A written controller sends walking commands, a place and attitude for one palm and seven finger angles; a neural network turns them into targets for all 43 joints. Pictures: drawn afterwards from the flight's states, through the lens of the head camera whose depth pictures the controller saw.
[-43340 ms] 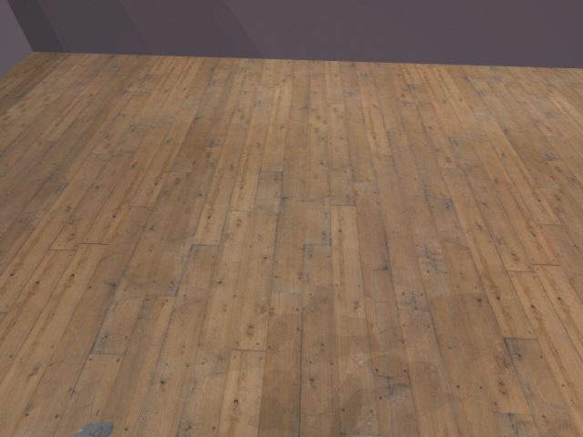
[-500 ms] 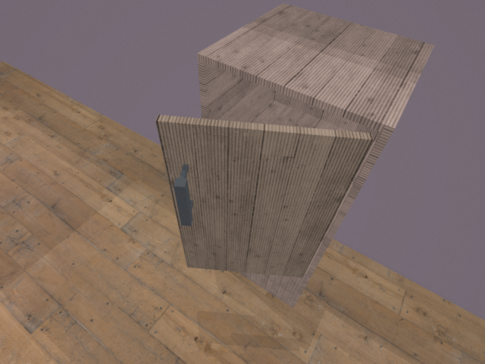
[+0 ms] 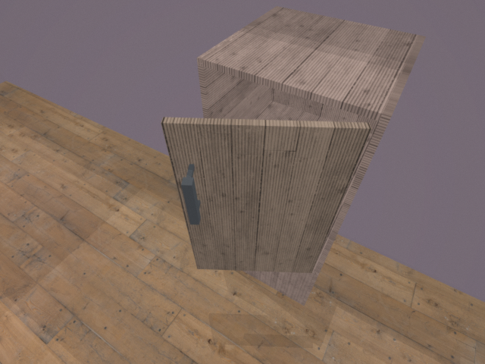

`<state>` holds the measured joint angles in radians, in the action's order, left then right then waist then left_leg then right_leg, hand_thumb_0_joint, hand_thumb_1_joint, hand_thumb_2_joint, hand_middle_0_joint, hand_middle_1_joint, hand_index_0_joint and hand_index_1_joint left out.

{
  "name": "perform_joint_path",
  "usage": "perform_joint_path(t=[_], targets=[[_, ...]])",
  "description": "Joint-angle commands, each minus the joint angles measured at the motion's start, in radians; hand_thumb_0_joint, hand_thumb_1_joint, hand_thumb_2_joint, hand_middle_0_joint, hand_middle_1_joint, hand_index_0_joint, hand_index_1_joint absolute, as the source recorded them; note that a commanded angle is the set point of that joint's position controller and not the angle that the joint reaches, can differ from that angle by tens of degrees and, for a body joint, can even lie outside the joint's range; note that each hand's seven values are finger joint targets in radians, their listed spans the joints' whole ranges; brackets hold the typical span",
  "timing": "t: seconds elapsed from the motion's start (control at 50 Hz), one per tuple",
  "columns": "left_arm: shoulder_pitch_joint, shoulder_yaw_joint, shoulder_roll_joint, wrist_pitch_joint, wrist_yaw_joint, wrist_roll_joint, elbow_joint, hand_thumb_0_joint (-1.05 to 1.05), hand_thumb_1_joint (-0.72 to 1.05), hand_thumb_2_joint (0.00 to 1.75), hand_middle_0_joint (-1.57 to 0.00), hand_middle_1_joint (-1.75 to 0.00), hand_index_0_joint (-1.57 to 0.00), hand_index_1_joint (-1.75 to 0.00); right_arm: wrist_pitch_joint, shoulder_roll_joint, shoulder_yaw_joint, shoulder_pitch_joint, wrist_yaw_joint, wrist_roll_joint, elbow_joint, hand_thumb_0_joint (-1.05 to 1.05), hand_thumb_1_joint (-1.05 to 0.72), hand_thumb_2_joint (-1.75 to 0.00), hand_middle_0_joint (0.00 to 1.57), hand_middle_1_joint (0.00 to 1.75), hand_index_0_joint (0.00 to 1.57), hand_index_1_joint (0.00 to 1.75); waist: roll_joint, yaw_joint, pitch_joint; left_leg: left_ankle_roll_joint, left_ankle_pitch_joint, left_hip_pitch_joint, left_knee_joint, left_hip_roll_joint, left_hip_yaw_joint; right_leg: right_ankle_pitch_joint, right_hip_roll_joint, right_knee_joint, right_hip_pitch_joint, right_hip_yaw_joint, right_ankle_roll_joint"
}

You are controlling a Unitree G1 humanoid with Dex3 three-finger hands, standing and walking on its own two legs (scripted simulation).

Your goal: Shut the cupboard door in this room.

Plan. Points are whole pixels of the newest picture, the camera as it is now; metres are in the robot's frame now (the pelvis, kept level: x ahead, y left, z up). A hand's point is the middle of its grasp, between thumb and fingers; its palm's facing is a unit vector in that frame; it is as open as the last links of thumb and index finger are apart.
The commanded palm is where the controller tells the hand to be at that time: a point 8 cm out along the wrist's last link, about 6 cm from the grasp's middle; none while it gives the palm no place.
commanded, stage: come to a stop and stand still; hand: left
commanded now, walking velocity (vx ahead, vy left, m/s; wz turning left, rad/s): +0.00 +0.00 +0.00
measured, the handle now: (193, 195) +0.45 +0.13 -0.02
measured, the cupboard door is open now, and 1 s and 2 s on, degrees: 29 29 29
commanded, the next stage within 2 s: look again from close up in 0.06 s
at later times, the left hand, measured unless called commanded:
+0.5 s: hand out of the picture +0.00 +0.16 -0.18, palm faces +0.02 -0.99 -0.16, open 7.4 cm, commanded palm none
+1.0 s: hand out of the picture +0.01 +0.17 -0.18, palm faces +0.01 -0.98 -0.18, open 7.4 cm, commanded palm none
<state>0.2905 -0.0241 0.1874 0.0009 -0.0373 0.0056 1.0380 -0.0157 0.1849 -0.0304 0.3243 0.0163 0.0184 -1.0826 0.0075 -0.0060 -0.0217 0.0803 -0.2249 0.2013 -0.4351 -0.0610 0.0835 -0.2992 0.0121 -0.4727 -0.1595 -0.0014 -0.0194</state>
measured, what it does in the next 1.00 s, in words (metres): stands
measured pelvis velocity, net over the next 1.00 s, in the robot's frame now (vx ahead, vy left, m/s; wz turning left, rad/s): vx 0.02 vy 0.00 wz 0.00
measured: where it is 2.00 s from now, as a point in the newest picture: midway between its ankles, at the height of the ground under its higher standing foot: outside the picture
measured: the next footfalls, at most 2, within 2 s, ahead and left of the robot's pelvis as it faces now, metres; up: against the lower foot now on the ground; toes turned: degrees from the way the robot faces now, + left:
right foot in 1.28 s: +0.03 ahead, -0.21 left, +0.00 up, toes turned -2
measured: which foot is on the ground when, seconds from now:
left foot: down 0.00-1.00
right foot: down 0.00-0.98, up 1.00-1.00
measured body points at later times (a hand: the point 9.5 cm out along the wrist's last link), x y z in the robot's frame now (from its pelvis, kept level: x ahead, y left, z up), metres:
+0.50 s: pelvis +0.02 +0.00 +0.00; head +0.03 +0.01 +0.45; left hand +0.00 +0.21 -0.17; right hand +0.03 -0.23 -0.15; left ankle +0.01 +0.07 -0.74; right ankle -0.03 -0.11 -0.74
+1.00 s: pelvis +0.02 +0.00 +0.00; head +0.04 +0.01 +0.45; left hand +0.01 +0.22 -0.17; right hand +0.02 -0.22 -0.16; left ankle +0.01 +0.07 -0.74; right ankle -0.03 -0.11 -0.74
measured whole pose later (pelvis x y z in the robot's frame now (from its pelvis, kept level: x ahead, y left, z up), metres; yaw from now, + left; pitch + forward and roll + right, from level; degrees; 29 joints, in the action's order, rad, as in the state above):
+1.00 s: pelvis +0.02 +0.00 +0.00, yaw +0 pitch +0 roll +1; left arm 0.27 -0.01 0.16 0.02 -0.04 0.01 1.10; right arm -0.02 0.13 -0.01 0.25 0.05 0.02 -1.14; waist -0.04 0.00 -0.06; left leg 0.08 -0.25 0.18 -0.43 -0.06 0.09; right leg -0.33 0.01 -0.49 -0.15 0.00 -0.02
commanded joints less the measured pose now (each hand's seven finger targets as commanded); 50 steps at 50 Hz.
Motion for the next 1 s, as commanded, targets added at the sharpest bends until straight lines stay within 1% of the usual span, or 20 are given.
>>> perform_joint_path(t=[0.0, 0.02, 0.04, 0.12, 0.2, 0.24, 0.28, 0.3, 0.34, 0.38, 0.44, 0.48, 0.5, 0.54, 0.78, 0.84, 0.9, 0.92, 0.94, 0.98], targets=[[0.047, 0.012, 0.089, -0.017, -0.003, 0.0, -0.006, 0.0, 0.9, 0.9, -0.2, -0.3, -0.2, -0.3, -0.031, 0.098, 0.022, 0.012, 0.015, -0.009, 0.029, 0.0, -0.9, -0.9, 0.2, 0.3, 0.2, 0.3, -0.014, 0.012, -0.023, -0.007, 0.09, -0.006, 0.113, 0.164, -0.186, 0.078, -0.092, 0.076, -0.033, -0.099, -0.036], [0.05, 0.011, 0.086, -0.017, -0.004, 0.001, 0.002, 0.0, 0.9, 0.9, -0.2, -0.3, -0.2, -0.3, -0.03, 0.093, 0.022, 0.013, 0.016, -0.01, 0.021, 0.0, -0.9, -0.9, 0.2, 0.3, 0.2, 0.3, -0.008, 0.012, -0.03, -0.008, 0.1, -0.011, 0.111, 0.164, -0.18, 0.081, -0.095, 0.081, -0.037, -0.098, -0.035], [0.054, 0.011, 0.082, -0.018, -0.004, 0.003, 0.009, 0.0, 0.9, 0.9, -0.2, -0.3, -0.2, -0.3, -0.031, 0.086, 0.021, 0.018, 0.017, -0.01, 0.016, 0.0, -0.9, -0.9, 0.2, 0.3, 0.2, 0.3, -0.027, 0.013, -0.033, -0.006, 0.123, -0.016, 0.101, 0.165, -0.174, 0.098, -0.094, 0.082, -0.034, -0.096, -0.034], [0.061, 0.008, 0.07, -0.018, -0.006, 0.001, 0.035, 0.0, 0.9, 0.9, -0.2, -0.3, -0.2, -0.3, -0.03, 0.08, 0.02, 0.021, 0.022, -0.012, -0.008, 0.0, -0.9, -0.9, 0.2, 0.3, 0.2, 0.3, -0.008, 0.009, -0.038, -0.011, 0.154, -0.035, 0.096, 0.164, -0.167, 0.121, -0.098, 0.09, -0.038, -0.102, -0.031], [0.067, 0.006, 0.06, -0.018, -0.008, 0.002, 0.05, 0.0, 0.9, 0.9, -0.2, -0.3, -0.2, -0.3, -0.028, 0.07, 0.022, 0.02, 0.024, -0.013, -0.019, 0.0, -0.9, -0.9, 0.2, 0.3, 0.2, 0.3, -0.009, 0.007, -0.047, -0.012, 0.168, -0.042, 0.091, 0.164, -0.164, 0.137, -0.1, 0.091, -0.04, -0.1, -0.03], [0.079, 0.008, 0.052, -0.019, -0.009, 0.004, 0.055, 0.0, 0.9, 0.9, -0.2, -0.3, -0.2, -0.3, -0.029, 0.062, 0.023, 0.014, 0.025, -0.014, -0.021, 0.0, -0.9, -0.9, 0.2, 0.3, 0.2, 0.3, -0.008, 0.011, -0.047, -0.008, 0.178, -0.051, 0.086, 0.166, -0.158, 0.145, -0.101, 0.096, -0.042, -0.097, -0.028], [0.077, 0.007, 0.053, -0.019, -0.01, 0.003, 0.057, 0.0, 0.9, 0.9, -0.2, -0.3, -0.2, -0.3, -0.029, 0.063, 0.024, 0.014, 0.026, -0.013, -0.022, 0.0, -0.9, -0.9, 0.2, 0.3, 0.2, 0.3, -0.014, 0.007, -0.035, -0.01, 0.192, -0.058, 0.083, 0.165, -0.16, 0.16, -0.102, 0.093, -0.037, -0.099, -0.027], [0.079, 0.007, 0.048, -0.019, -0.009, 0.003, 0.06, 0.0, 0.9, 0.9, -0.2, -0.3, -0.2, -0.3, -0.028, 0.062, 0.026, 0.009, 0.027, -0.013, -0.023, 0.0, -0.9, -0.9, 0.2, 0.3, 0.2, 0.3, -0.001, 0.008, -0.041, -0.012, 0.187, -0.061, 0.086, 0.166, -0.157, 0.156, -0.102, 0.096, -0.045, -0.1, -0.027], [0.084, 0.007, 0.044, -0.019, -0.01, 0.007, 0.06, 0.0, 0.9, 0.9, -0.2, -0.3, -0.2, -0.3, -0.028, 0.055, 0.027, 0.005, 0.027, -0.014, -0.025, 0.0, -0.9, -0.9, 0.2, 0.3, 0.2, 0.3, -0.024, 0.009, -0.057, -0.009, 0.197, -0.062, 0.082, 0.167, -0.153, 0.172, -0.102, 0.098, -0.051, -0.1, -0.026], [0.079, 0.007, 0.045, -0.018, -0.01, 0.005, 0.062, 0.0, 0.9, 0.9, -0.2, -0.3, -0.2, -0.3, -0.027, 0.061, 0.027, 0.004, 0.028, -0.013, -0.026, 0.0, -0.9, -0.9, 0.2, 0.3, 0.2, 0.3, -0.012, 0.006, -0.05, -0.012, 0.199, -0.065, 0.086, 0.167, -0.156, 0.171, -0.102, 0.096, -0.048, -0.103, -0.025], [0.082, 0.009, 0.044, -0.018, -0.01, 0.007, 0.06, 0.0, 0.9, 0.9, -0.2, -0.3, -0.2, -0.3, -0.028, 0.059, 0.027, -0.001, 0.028, -0.013, -0.023, 0.0, -0.9, -0.9, 0.2, 0.3, 0.2, 0.3, -0.019, 0.012, -0.059, -0.009, 0.211, -0.06, 0.088, 0.168, -0.154, 0.174, -0.103, 0.096, -0.043, -0.096, -0.023], [0.078, 0.009, 0.048, -0.017, -0.009, 0.005, 0.059, 0.0, 0.9, 0.9, -0.2, -0.3, -0.2, -0.3, -0.028, 0.065, 0.027, -0.003, 0.029, -0.012, -0.022, 0.0, -0.9, -0.9, 0.2, 0.3, 0.2, 0.3, -0.017, 0.009, -0.047, -0.01, 0.217, -0.066, 0.088, 0.168, -0.159, 0.174, -0.103, 0.096, -0.037, -0.099, -0.024], [0.075, 0.009, 0.048, -0.017, -0.008, 0.005, 0.059, 0.0, 0.9, 0.9, -0.2, -0.3, -0.2, -0.3, -0.028, 0.068, 0.027, -0.006, 0.029, -0.012, -0.023, 0.0, -0.9, -0.9, 0.2, 0.3, 0.2, 0.3, -0.005, 0.01, -0.046, -0.011, 0.208, -0.063, 0.093, 0.168, -0.161, 0.164, -0.105, 0.097, -0.036, -0.097, -0.023], [0.081, 0.01, 0.045, -0.018, -0.008, 0.006, 0.059, 0.0, 0.9, 0.9, -0.2, -0.3, -0.2, -0.3, -0.028, 0.061, 0.028, -0.011, 0.029, -0.013, -0.022, 0.0, -0.9, -0.9, 0.2, 0.3, 0.2, 0.3, -0.024, 0.013, -0.052, -0.009, 0.208, -0.064, 0.089, 0.167, -0.158, 0.177, -0.105, 0.102, -0.035, -0.098, -0.023], [0.062, 0.015, 0.059, -0.017, -0.008, 0.004, 0.051, 0.0, 0.9, 0.9, -0.2, -0.3, -0.2, -0.3, -0.029, 0.074, 0.03, -0.015, 0.029, -0.011, -0.029, 0.0, -0.9, -0.9, 0.2, 0.3, 0.2, 0.3, -0.021, 0.013, -0.024, -0.01, 0.259, -0.083, 0.094, 0.169, -0.165, 0.198, -0.111, 0.098, -0.013, -0.093, -0.022], [0.072, 0.014, 0.041, -0.008, -0.007, 0.003, 0.058, 0.0, 0.9, 0.9, -0.2, -0.3, -0.2, -0.3, -0.028, 0.056, 0.029, -0.009, 0.035, -0.01, -0.037, 0.0, -0.9, -0.9, 0.2, 0.3, 0.2, 0.3, -0.025, 0.011, -0.034, -0.006, 0.308, -0.094, 0.087, 0.189, -0.172, 0.186, -0.095, 0.083, -0.026, -0.07, -0.01], [0.073, 0.022, 0.039, 0.008, -0.005, 0.005, 0.052, 0.0, 0.9, 0.9, -0.2, -0.3, -0.2, -0.3, -0.02, 0.081, 0.04, 0.003, 0.045, -0.005, -0.04, 0.0, -0.9, -0.9, 0.2, 0.3, 0.2, 0.3, -0.002, 0.003, -0.028, 0.013, 0.374, -0.115, 0.086, 0.239, -0.22, 0.128, -0.071, 0.032, -0.07, -0.044, -0.004], [0.073, 0.027, 0.036, 0.015, -0.003, 0.006, 0.046, 0.0, 0.9, 0.9, -0.2, -0.3, -0.2, -0.3, -0.017, 0.092, 0.046, 0.011, 0.05, -0.004, -0.04, 0.0, -0.9, -0.9, 0.2, 0.3, 0.2, 0.3, 0.028, 0.0, -0.027, 0.031, 0.4, -0.128, 0.094, 0.271, -0.251, 0.08, -0.06, -0.003, -0.101, -0.032, -0.001], [0.067, 0.031, 0.037, 0.02, -0.002, 0.011, 0.037, 0.0, 0.9, 0.9, -0.2, -0.3, -0.2, -0.3, -0.013, 0.098, 0.052, 0.02, 0.055, -0.004, -0.04, 0.0, -0.9, -0.9, 0.2, 0.3, 0.2, 0.3, 0.033, 0.0, -0.034, 0.057, 0.45, -0.132, 0.093, 0.306, -0.282, 0.036, -0.053, -0.045, -0.125, -0.017, 0.0], [0.049, 0.045, 0.04, 0.036, 0.003, 0.014, 0.014, 0.0, 0.9, 0.9, -0.2, -0.3, -0.2, -0.3, -0.005, 0.121, 0.066, 0.039, 0.063, 0.002, -0.033, 0.0, -0.9, -0.9, 0.2, 0.3, 0.2, 0.3, 0.077, -0.014, -0.01, 0.118, 0.49, -0.159, 0.117, 0.387, -0.358, -0.163, -0.041, -0.219, -0.217, -0.016, 0.003]])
